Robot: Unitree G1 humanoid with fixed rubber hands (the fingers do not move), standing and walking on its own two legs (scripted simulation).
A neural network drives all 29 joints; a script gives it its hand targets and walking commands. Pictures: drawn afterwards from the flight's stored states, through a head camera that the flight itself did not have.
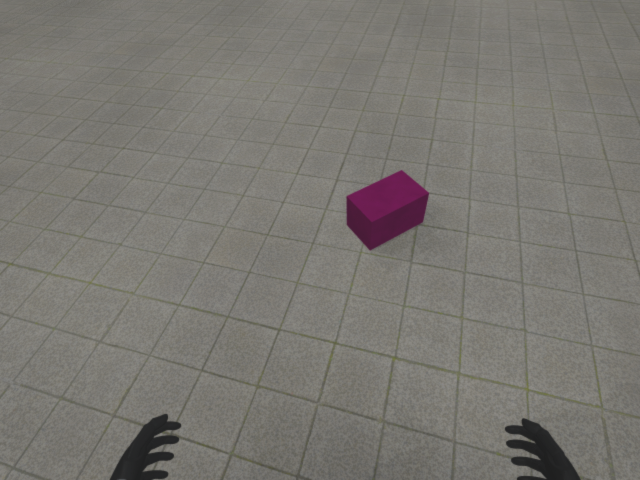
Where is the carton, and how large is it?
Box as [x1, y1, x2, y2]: [347, 170, 428, 249]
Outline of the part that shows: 401,170 347,196 347,225 369,249 418,224 423,219 428,192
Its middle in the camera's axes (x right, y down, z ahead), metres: +0.27 -0.11 +1.57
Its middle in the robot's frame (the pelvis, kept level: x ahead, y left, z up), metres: +1.17 -0.16 -0.67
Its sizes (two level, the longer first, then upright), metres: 0.273 0.167 0.168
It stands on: the floor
